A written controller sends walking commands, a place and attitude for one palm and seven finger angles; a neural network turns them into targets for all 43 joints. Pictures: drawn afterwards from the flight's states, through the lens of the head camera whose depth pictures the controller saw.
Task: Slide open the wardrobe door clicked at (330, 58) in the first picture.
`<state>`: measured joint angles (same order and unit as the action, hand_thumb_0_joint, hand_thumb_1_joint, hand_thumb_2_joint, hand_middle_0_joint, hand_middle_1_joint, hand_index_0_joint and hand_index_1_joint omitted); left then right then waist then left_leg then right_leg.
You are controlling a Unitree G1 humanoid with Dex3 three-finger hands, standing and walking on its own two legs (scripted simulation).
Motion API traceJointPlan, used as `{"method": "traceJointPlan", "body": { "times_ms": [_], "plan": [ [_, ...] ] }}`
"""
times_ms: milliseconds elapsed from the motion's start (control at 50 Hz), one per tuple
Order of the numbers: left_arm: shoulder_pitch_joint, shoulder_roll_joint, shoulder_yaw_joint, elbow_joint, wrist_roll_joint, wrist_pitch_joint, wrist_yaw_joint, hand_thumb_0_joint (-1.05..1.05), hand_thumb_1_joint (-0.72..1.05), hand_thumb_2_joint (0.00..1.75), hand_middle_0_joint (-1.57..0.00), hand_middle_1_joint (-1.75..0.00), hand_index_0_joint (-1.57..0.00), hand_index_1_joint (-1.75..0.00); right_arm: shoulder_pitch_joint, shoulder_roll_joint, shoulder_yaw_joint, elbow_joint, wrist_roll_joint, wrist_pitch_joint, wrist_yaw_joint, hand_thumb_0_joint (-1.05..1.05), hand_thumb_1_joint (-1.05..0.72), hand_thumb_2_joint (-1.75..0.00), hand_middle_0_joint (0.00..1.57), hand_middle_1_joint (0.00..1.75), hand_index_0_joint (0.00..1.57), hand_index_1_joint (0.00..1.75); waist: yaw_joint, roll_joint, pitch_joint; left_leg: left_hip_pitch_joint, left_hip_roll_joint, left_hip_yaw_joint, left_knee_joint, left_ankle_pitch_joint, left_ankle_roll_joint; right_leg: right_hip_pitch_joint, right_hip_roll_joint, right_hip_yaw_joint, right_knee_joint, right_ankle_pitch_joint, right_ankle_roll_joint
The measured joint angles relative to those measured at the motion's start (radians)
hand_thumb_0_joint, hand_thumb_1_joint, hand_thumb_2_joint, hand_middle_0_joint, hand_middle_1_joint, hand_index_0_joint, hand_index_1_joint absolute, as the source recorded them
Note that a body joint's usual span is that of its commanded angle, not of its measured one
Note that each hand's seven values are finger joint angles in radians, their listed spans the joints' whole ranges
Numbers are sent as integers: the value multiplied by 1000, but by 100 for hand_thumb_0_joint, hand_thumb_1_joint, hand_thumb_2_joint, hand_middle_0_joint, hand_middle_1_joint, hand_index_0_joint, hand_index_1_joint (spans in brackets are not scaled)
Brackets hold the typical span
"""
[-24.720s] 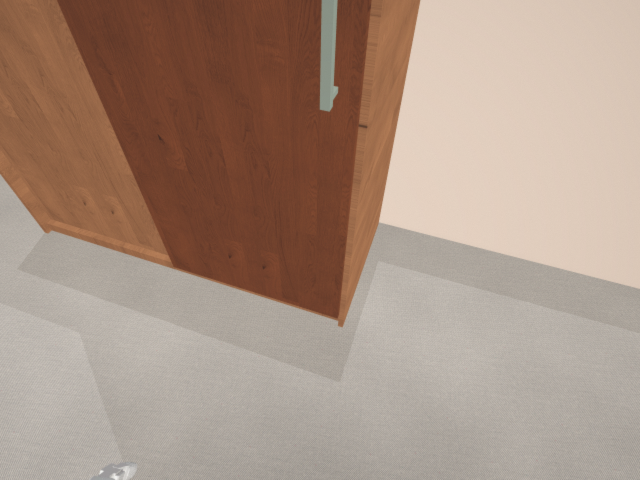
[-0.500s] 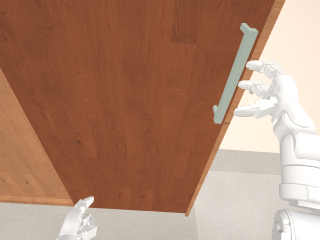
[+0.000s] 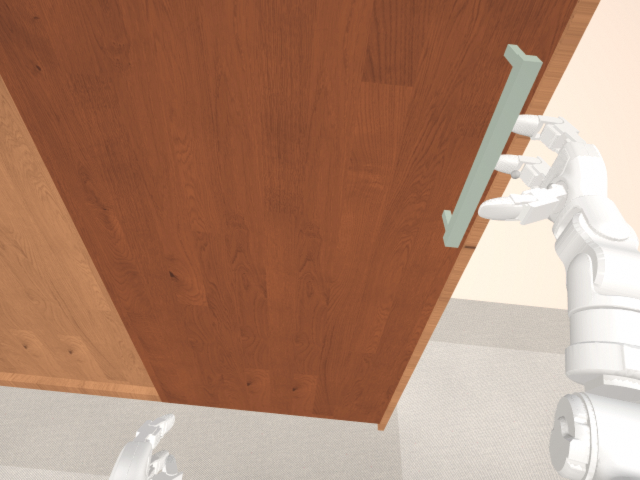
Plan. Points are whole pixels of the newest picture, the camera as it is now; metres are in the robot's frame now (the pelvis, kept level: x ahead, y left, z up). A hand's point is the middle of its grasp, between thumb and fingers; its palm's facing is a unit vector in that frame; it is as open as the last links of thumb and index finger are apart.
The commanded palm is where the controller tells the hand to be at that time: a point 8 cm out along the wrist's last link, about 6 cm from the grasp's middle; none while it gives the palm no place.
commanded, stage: slide the fingers in behind the handle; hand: right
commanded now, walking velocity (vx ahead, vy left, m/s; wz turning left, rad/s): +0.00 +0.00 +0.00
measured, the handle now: (478, 158) +0.46 -0.15 +0.23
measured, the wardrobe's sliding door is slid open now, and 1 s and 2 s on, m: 0.00 0.00 0.00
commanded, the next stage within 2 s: grip the handle and tug to test in 1.82 s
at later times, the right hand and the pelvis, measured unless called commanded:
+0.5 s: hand (504, 183) +0.39 -0.16 +0.24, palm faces +0.04 +1.00 -0.02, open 14.0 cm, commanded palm +0.37 -0.21 +0.24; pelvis +0.00 +0.00 +0.00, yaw -1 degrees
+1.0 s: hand (475, 176) +0.40 -0.13 +0.24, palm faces +0.02 +1.00 -0.01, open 14.0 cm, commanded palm +0.37 -0.18 +0.24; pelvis +0.01 +0.00 +0.00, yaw +0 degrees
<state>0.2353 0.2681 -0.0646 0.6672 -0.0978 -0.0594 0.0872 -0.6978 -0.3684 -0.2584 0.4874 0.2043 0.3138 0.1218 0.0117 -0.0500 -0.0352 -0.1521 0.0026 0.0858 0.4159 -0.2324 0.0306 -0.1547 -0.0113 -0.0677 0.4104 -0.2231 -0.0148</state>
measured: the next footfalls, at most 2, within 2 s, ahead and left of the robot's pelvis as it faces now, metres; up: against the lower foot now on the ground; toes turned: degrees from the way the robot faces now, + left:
none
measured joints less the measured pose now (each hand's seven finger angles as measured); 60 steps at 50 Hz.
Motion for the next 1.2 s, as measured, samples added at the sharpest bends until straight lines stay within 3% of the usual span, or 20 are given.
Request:
{"method": "traceJointPlan", "body": {
  "times_ms": [160, 340, 480, 960, 1200],
  "plan": [
    [15, 9, 10, -1, 0, -7, -6, 2, 90, 90, -20, -30, -20, -30, 31, 14, -5, -43, 11, -25, 18, -1, 51, -30, 30, 120, 30, 120, -4, -3, -2, 1, 2, -4, -3, 0, -1, 5, 2, -4, -8, 1, -1],
    [-17, -3, 2, -19, 0, 0, -11, 2, 90, 90, -20, -30, -20, -30, 110, 46, 10, -173, 14, 24, 0, -1, 51, -30, 30, 120, 30, 120, -18, -7, -3, 17, 3, -6, 1, -7, -3, 21, 3, -5, -6, -6, -2],
    [-58, -15, -9, -21, 4, 2, -9, 2, 90, 90, -20, -30, -20, -30, 85, 75, 51, -189, 12, 61, -26, -1, 51, -30, 30, 120, 30, 120, -32, -6, 1, 19, 7, 6, 5, -11, -4, 17, 8, 8, 2, -7, -3],
    [-38, -16, -3, -11, 13, 43, -19, 2, 90, 90, -20, -30, -20, -30, 93, 133, 84, -248, 3, 86, -90, -1, 51, -30, 30, 120, 30, 120, -19, -4, -3, 21, 6, -2, 8, -20, -3, 26, 6, 0, -4, -14, 0],
    [-57, -22, -6, -18, 13, 53, -19, 2, 90, 90, -20, -30, -20, -30, 98, 131, 82, -253, 1, 110, -109, -1, 51, -30, 30, 120, 30, 120, -19, -5, -7, 28, -2, 0, 2, -17, 3, 32, 0, 3, -7, -11, 5]
  ]
}}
